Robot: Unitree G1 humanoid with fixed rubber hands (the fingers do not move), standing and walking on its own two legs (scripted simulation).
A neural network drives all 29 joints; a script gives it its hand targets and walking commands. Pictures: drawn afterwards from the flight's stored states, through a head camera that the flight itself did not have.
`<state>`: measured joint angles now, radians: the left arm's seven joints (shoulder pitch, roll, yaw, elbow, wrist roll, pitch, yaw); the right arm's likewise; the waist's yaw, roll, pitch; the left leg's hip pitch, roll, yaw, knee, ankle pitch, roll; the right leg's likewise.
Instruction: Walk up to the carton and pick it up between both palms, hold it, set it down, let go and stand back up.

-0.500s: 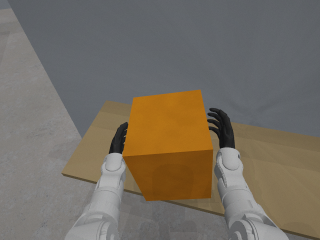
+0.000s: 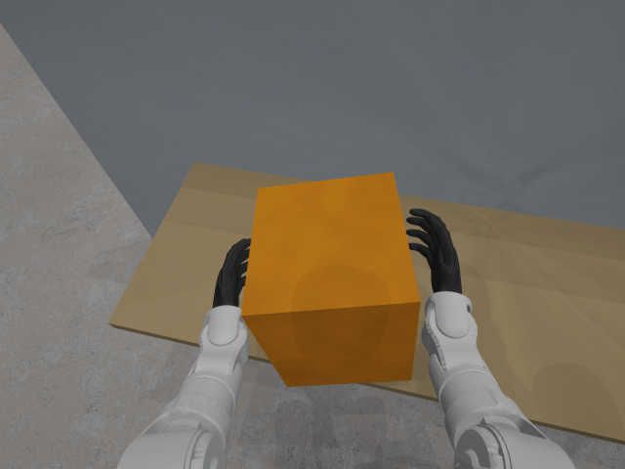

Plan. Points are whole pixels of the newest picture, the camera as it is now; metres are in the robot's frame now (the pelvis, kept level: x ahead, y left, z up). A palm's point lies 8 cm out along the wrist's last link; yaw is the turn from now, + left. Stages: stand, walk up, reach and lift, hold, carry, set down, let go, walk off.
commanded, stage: set down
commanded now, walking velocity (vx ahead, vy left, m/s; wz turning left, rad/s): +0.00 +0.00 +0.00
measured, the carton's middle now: (336, 286) +0.39 -0.03 -0.07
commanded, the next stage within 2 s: none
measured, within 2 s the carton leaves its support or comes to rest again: neither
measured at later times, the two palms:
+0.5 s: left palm (237, 299) +0.36 +0.12 -0.03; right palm (451, 287) +0.35 -0.17 +0.00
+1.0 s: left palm (246, 292) +0.37 +0.11 -0.04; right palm (457, 294) +0.35 -0.18 -0.02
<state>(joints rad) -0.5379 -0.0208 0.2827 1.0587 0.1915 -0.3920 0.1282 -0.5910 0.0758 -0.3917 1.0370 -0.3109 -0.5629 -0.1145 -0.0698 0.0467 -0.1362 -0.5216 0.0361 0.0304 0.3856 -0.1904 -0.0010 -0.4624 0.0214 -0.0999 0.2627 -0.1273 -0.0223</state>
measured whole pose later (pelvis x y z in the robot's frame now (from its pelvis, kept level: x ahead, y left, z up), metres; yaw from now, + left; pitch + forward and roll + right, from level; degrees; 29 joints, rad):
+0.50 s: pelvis -0.03 +0.00 -0.01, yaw +0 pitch +21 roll -1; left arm -0.70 0.00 0.40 1.30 0.24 -0.50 0.14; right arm -0.72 0.07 -0.60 1.16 -0.47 -0.54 -0.10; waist -0.07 0.06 -0.17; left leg -0.66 0.04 0.04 0.51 -0.21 0.00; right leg -0.63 0.02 -0.09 0.44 -0.17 -0.03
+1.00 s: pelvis -0.03 +0.00 -0.02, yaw -1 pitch +22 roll -1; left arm -0.72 -0.01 0.47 1.27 0.32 -0.54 0.12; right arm -0.71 0.08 -0.66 1.16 -0.48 -0.58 -0.10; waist -0.08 0.04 -0.16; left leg -0.71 0.04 0.04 0.55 -0.23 0.00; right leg -0.68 0.01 -0.08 0.50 -0.20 -0.03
